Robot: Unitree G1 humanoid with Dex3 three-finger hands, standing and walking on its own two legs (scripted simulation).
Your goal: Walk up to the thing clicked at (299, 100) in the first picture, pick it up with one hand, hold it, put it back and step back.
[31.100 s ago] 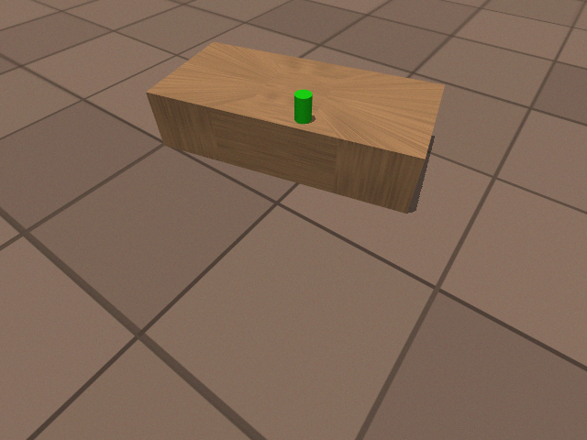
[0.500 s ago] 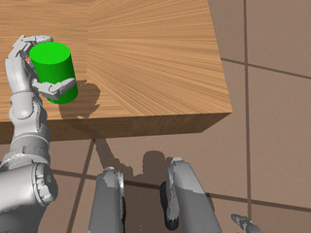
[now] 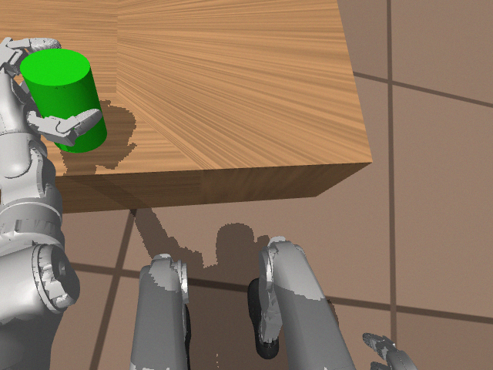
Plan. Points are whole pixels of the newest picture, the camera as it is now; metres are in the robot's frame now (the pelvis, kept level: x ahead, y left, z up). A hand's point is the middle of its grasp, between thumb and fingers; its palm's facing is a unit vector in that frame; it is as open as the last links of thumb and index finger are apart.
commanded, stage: lower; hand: left
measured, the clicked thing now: (69, 104) +0.51 +0.22 -0.03
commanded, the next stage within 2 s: loosen in 0.72 s
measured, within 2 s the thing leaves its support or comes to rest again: rests again in 1.70 s
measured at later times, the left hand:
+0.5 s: hand (76, 113) +0.52 +0.23 -0.07, palm faces +0.21 -0.98 -0.02, open 11.7 cm
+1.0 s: hand (71, 115) +0.52 +0.24 -0.08, palm faces +0.20 -0.98 +0.00, open 11.8 cm
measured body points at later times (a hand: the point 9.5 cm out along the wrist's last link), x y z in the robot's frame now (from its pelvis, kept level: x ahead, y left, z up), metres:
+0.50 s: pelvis -0.02 +0.00 -0.06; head +0.21 +0.04 +0.32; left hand +0.51 +0.28 -0.07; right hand +0.03 -0.27 -0.18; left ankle +0.05 +0.11 -0.46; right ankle +0.09 -0.12 -0.46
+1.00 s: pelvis -0.03 +0.00 -0.09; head +0.19 +0.06 +0.30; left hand +0.51 +0.29 -0.08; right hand +0.03 -0.27 -0.20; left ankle +0.05 +0.11 -0.46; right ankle +0.09 -0.12 -0.46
